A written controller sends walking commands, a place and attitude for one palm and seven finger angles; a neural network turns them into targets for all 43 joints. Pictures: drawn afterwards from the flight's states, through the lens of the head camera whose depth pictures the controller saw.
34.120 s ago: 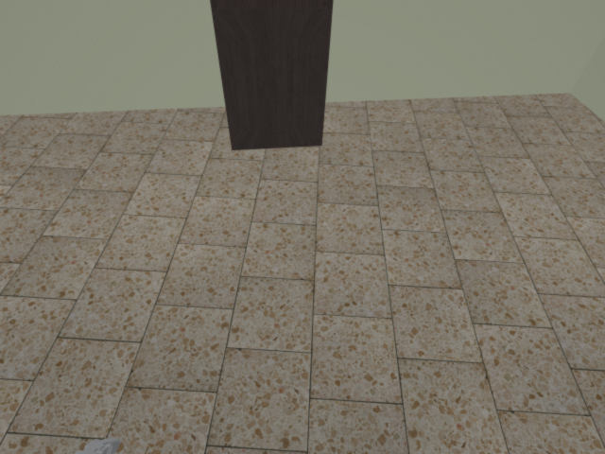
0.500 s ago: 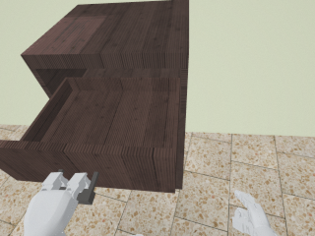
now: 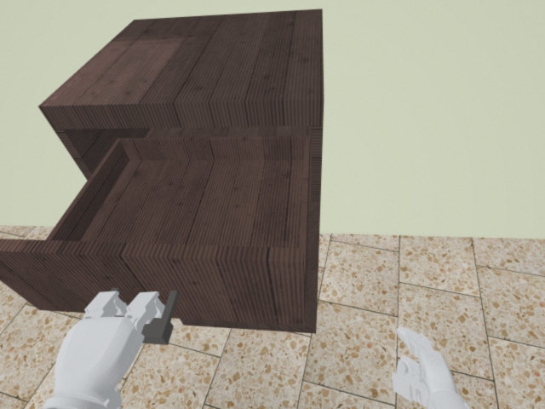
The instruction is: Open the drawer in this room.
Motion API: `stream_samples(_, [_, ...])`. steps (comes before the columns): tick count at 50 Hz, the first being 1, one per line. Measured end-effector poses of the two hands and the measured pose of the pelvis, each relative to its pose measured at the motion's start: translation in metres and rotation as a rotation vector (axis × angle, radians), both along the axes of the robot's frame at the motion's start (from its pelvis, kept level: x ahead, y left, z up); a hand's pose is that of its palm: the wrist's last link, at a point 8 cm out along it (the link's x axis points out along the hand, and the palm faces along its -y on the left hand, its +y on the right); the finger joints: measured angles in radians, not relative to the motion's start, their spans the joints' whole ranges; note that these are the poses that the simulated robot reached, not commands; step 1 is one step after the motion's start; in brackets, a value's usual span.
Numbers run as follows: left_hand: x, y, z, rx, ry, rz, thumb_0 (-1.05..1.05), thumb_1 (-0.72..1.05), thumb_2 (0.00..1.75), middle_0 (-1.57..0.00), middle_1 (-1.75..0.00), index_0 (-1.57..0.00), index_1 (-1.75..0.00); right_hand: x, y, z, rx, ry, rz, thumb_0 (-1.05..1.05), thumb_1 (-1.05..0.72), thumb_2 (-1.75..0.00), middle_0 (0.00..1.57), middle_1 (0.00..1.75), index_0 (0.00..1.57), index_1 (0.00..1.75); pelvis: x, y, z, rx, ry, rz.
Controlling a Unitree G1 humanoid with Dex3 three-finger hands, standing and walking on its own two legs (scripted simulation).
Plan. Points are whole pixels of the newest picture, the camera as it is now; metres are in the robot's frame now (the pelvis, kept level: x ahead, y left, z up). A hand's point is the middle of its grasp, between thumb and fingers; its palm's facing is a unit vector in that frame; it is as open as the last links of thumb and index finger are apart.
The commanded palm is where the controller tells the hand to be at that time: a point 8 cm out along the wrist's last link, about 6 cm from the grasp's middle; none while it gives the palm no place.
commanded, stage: lift the hand off the handle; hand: left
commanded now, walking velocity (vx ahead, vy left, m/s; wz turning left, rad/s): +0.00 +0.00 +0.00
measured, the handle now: (136, 312) +0.23 +0.22 +0.06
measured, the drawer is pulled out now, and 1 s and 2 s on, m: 0.27 0.24 0.22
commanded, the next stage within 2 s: open the thumb to release the handle in 0.16 s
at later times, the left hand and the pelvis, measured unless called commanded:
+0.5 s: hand (117, 370) +0.15 +0.22 +0.05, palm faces -0.04 -0.12 -0.99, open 13.3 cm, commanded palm +0.16 +0.23 +0.12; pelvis +0.01 +0.02 -0.01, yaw -1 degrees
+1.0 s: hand (135, 336) +0.20 +0.22 +0.05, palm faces -0.01 -0.11 -0.99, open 14.0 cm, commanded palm +0.16 +0.23 +0.09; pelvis +0.00 +0.00 +0.00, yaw -1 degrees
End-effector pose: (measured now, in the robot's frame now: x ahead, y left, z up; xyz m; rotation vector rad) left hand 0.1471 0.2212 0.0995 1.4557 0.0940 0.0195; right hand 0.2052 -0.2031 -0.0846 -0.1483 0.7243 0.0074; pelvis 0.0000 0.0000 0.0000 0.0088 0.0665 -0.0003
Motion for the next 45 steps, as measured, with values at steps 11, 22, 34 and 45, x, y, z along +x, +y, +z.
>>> stream_samples(11, [-0.006,0.005,0.006,-0.023,0.064,-0.051,-0.01,-0.48,0.3,-0.33,-1.16,-0.42,-1.1,0.012,-0.012,0.014,-0.045,-0.05,-0.018,0.01,-0.9,-0.9,0.2,0.3,0.2,0.3,0.012,0.009,0.001,-0.004,0.022,-0.021])
stream_samples(22, [-0.015,0.008,0.007,-0.021,0.043,-0.085,-0.01,-0.49,0.3,-0.4,-1.12,-0.45,-1.04,0.012,-0.007,-0.001,-0.036,-0.02,-0.01,0.01,-0.9,-0.9,0.19,0.3,0.2,0.3,0.015,0.016,-0.006,-0.008,0.059,-0.02])
stream_samples(34, [0.014,0.002,-0.004,0.014,-0.169,-0.012,-0.01,-0.49,0.3,-0.54,-0.91,-0.58,-1.04,-0.012,0.009,-0.034,0.027,0.096,0.011,0.01,-0.9,-0.9,0.2,0.3,0.2,0.3,-0.001,0.009,-0.016,-0.002,0.077,0.01])
stream_samples(45, [0.036,0.0,0.001,0.005,-0.061,0.015,-0.01,-0.49,0.3,-0.43,-0.71,-0.53,-0.8,-0.023,-0.015,-0.004,0.013,0.037,-0.067,0.01,-0.9,-0.9,0.2,0.3,0.2,0.3,-0.004,-0.001,-0.001,0.009,0.022,-0.018])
